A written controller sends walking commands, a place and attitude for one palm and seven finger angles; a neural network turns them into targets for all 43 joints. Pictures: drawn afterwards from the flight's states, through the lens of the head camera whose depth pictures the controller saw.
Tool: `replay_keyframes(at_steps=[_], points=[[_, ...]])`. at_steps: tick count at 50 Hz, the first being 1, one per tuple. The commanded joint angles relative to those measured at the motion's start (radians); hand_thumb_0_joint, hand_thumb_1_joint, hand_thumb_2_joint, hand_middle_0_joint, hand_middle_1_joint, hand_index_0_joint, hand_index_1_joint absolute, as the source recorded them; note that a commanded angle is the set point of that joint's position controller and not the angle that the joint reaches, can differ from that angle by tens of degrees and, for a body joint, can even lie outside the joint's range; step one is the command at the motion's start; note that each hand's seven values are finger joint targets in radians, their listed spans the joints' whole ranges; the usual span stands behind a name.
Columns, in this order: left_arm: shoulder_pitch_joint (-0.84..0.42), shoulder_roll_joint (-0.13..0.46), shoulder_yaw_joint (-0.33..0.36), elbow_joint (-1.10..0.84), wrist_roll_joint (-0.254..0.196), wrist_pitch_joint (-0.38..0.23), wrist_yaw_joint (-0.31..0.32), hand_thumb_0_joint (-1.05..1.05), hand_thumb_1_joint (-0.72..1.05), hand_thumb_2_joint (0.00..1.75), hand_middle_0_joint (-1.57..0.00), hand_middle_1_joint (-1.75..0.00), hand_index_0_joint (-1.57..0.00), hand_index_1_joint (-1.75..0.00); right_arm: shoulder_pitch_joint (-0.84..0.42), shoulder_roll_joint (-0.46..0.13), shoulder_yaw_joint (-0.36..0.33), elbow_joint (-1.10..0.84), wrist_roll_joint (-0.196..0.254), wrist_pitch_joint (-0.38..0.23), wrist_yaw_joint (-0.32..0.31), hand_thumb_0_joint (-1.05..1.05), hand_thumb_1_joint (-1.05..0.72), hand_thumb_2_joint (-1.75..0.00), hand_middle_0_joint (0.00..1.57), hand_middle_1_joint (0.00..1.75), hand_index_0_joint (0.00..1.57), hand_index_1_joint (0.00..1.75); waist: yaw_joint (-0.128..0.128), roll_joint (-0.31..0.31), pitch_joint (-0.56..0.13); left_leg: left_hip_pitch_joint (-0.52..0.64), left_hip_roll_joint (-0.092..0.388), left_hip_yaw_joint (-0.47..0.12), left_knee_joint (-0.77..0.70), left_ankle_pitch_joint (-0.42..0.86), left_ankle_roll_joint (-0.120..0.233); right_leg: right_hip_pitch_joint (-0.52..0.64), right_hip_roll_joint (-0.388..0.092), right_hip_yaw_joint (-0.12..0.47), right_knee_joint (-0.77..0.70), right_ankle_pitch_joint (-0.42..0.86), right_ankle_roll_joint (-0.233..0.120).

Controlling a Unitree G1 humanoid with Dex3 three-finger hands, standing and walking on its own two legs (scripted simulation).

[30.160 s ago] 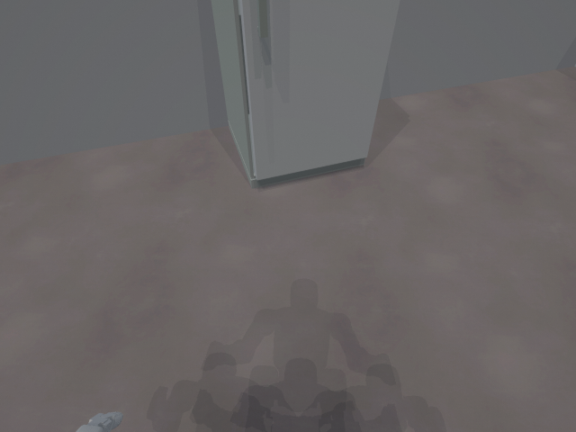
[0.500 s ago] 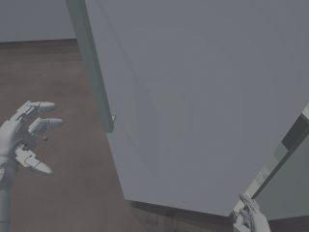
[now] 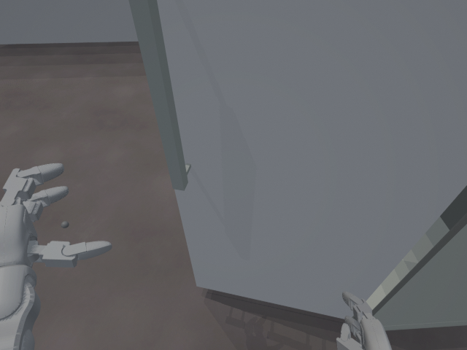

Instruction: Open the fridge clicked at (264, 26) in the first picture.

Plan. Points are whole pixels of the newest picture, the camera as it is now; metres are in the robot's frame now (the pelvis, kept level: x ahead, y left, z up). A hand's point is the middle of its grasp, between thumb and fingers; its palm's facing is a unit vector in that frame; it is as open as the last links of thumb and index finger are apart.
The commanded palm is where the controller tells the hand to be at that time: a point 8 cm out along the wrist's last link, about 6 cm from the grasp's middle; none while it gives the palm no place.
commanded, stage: draw the hand back to the body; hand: left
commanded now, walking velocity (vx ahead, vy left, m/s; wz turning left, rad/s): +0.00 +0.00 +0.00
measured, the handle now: (168, 93) +0.46 +0.18 +0.23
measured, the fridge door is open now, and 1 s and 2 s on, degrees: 74 74 74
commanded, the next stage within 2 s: step back with the hand held close in 0.84 s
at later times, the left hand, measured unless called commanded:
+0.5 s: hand (71, 233) +0.21 +0.25 +0.15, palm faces +0.46 -0.80 -0.38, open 8.4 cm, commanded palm +0.16 +0.29 +0.17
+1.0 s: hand (71, 229) +0.21 +0.25 +0.16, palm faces +0.47 -0.80 -0.37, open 7.4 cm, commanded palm +0.17 +0.28 +0.18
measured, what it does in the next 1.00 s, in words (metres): stands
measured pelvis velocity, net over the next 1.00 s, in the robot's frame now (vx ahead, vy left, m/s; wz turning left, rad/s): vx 0.03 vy -0.02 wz -0.01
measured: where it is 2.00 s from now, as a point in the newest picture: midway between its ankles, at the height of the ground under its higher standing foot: outside the picture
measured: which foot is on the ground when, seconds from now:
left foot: down 0.00-1.00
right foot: down 0.00-1.00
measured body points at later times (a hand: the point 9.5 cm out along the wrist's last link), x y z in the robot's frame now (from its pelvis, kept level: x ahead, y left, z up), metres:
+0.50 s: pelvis +0.03 -0.01 +0.00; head +0.00 -0.03 +0.45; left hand +0.18 +0.29 +0.17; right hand +0.22 -0.24 -0.07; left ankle +0.03 +0.10 -0.74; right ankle -0.01 -0.13 -0.74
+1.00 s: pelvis +0.03 -0.02 +0.00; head +0.00 -0.03 +0.45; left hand +0.18 +0.29 +0.18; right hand +0.21 -0.24 -0.08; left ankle +0.03 +0.10 -0.74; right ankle -0.01 -0.13 -0.74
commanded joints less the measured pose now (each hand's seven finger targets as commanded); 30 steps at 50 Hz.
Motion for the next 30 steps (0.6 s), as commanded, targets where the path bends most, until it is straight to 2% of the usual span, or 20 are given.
replay_keyframes(at_steps=[1,2,5,7,9,12,13,14,15,17,19,22,23,28,30], points=[[-0.171,0.235,0.087,-0.307,0.030,-0.112,0.071,0.00,0.10,0.51,-0.23,-0.77,-0.23,-0.77,-0.143,-0.127,-0.068,-0.148,-0.010,-0.050,-0.011,0.00,-0.90,-0.90,0.20,0.30,0.20,0.30,-0.006,0.049,-0.156,0.120,0.004,-0.069,-0.135,0.024,0.005,-0.011,0.029,0.027,-0.082,0.059,-0.039],[-0.151,0.247,0.095,-0.306,0.036,-0.113,0.077,0.00,0.14,0.53,-0.23,-0.75,-0.23,-0.75,-0.147,-0.131,-0.070,-0.141,-0.012,-0.048,-0.012,0.00,-0.90,-0.90,0.20,0.30,0.20,0.30,-0.004,0.022,-0.146,0.117,0.005,-0.067,-0.134,0.039,0.009,-0.004,0.031,0.027,-0.091,0.066,-0.038],[-0.104,0.219,0.084,-0.297,0.043,-0.120,0.084,0.00,0.25,0.58,-0.22,-0.68,-0.22,-0.68,-0.149,-0.121,-0.072,-0.134,-0.013,-0.038,-0.011,0.00,-0.90,-0.90,0.20,0.30,0.20,0.30,-0.004,0.045,-0.094,0.116,0.003,-0.056,-0.136,0.066,0.006,-0.012,0.028,0.025,-0.095,0.085,-0.038],[-0.042,0.220,0.100,-0.258,0.046,-0.120,0.082,0.00,0.32,0.62,-0.22,-0.64,-0.22,-0.64,-0.150,-0.125,-0.078,-0.128,-0.013,-0.029,-0.009,0.00,-0.90,-0.90,0.20,0.30,0.20,0.30,0.004,0.003,-0.065,0.106,0.004,-0.050,-0.138,0.095,0.008,-0.004,0.030,0.021,-0.106,0.107,-0.037],[-0.012,0.209,0.097,-0.278,0.044,-0.123,0.077,0.00,0.39,0.65,-0.22,-0.60,-0.22,-0.60,-0.149,-0.119,-0.081,-0.135,-0.012,-0.017,-0.004,0.00,-0.90,-0.90,0.20,0.30,0.20,0.30,0.006,0.025,-0.070,0.116,0.002,-0.039,-0.132,0.129,0.007,0.007,0.026,0.025,-0.101,0.138,-0.035],[0.064,0.203,0.104,-0.278,0.043,-0.126,0.069,0.00,0.50,0.71,-0.21,-0.53,-0.21,-0.53,-0.150,-0.120,-0.089,-0.141,-0.013,-0.005,0.002,0.00,-0.90,-0.90,0.20,0.30,0.20,0.30,0.012,-0.022,-0.074,0.124,0.005,-0.030,-0.125,0.178,0.011,0.022,0.028,0.022,-0.104,0.187,-0.032],[0.079,0.190,0.093,-0.295,0.039,-0.126,0.067,0.00,0.54,0.73,-0.21,-0.51,-0.21,-0.51,-0.149,-0.114,-0.088,-0.149,-0.011,-0.002,0.006,0.00,-0.90,-0.90,0.20,0.30,0.20,0.30,0.010,0.001,-0.075,0.123,0.005,-0.027,-0.122,0.190,0.011,0.030,0.023,0.025,-0.098,0.199,-0.031],[0.073,0.205,0.104,-0.322,0.040,-0.128,0.068,0.00,0.57,0.74,-0.21,-0.49,-0.21,-0.49,-0.148,-0.115,-0.089,-0.152,-0.012,0.002,0.008,0.00,-0.90,-0.90,0.20,0.30,0.20,0.30,0.012,-0.003,-0.090,0.131,0.003,-0.029,-0.121,0.197,0.010,0.032,0.026,0.025,-0.098,0.206,-0.030],[0.088,0.199,0.101,-0.330,0.042,-0.128,0.067,0.00,0.61,0.76,-0.21,-0.47,-0.21,-0.47,-0.150,-0.111,-0.091,-0.152,-0.012,0.005,0.008,0.00,-0.90,-0.90,0.20,0.30,0.20,0.30,0.009,0.022,-0.083,0.138,0.003,-0.020,-0.116,0.202,0.011,0.026,0.024,0.028,-0.099,0.214,-0.029],[0.101,0.219,0.117,-0.349,0.043,-0.126,0.069,0.00,0.68,0.80,-0.21,-0.43,-0.21,-0.43,-0.156,-0.114,-0.092,-0.155,-0.014,0.006,0.006,0.00,-0.90,-0.90,0.20,0.30,0.20,0.30,0.012,0.022,-0.070,0.138,0.004,-0.018,-0.117,0.197,0.012,0.022,0.025,0.027,-0.112,0.214,-0.027],[0.106,0.216,0.119,-0.364,0.042,-0.128,0.071,0.00,0.75,0.83,-0.21,-0.38,-0.21,-0.38,-0.151,-0.107,-0.090,-0.160,-0.016,0.010,0.004,0.00,-0.90,-0.90,0.20,0.30,0.20,0.30,0.009,-0.005,-0.065,0.132,0.000,-0.018,-0.113,0.198,0.014,0.022,0.025,0.027,-0.111,0.222,-0.025],[0.121,0.227,0.129,-0.396,0.045,-0.127,0.072,0.00,0.86,0.88,-0.20,-0.32,-0.20,-0.32,-0.152,-0.108,-0.094,-0.162,-0.017,0.011,0.001,0.00,-0.90,-0.90,0.20,0.30,0.20,0.30,0.010,0.005,-0.075,0.152,-0.001,-0.011,-0.104,0.220,0.017,0.024,0.025,0.030,-0.118,0.253,-0.024],[0.133,0.208,0.116,-0.392,0.042,-0.125,0.072,0.00,0.90,0.90,-0.20,-0.30,-0.20,-0.30,-0.149,-0.101,-0.090,-0.163,-0.017,0.013,0.000,0.00,-0.90,-0.90,0.20,0.30,0.20,0.30,0.008,0.018,-0.074,0.150,-0.004,-0.011,-0.104,0.220,0.017,0.028,0.022,0.029,-0.112,0.255,-0.023],[0.095,0.193,0.095,-0.374,0.047,-0.114,0.076,0.00,0.90,0.90,-0.20,-0.30,-0.20,-0.30,-0.145,-0.102,-0.088,-0.154,-0.018,0.020,-0.004,0.00,-0.90,-0.90,0.20,0.30,0.20,0.30,-0.003,0.032,-0.044,0.159,-0.005,-0.009,-0.107,0.205,0.018,0.005,0.023,0.029,-0.126,0.236,-0.022],[0.090,0.194,0.097,-0.367,0.046,-0.111,0.077,0.00,0.90,0.90,-0.20,-0.30,-0.20,-0.30,-0.147,-0.100,-0.088,-0.158,-0.020,0.023,-0.005,0.00,-0.90,-0.90,0.20,0.30,0.20,0.30,0.001,0.003,-0.051,0.160,-0.005,-0.014,-0.110,0.203,0.019,0.007,0.024,0.025,-0.120,0.233,-0.020]])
